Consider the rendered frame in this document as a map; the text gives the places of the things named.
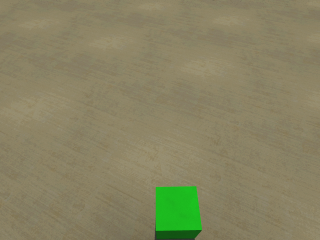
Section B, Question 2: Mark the carton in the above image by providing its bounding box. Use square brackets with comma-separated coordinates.
[155, 186, 202, 239]

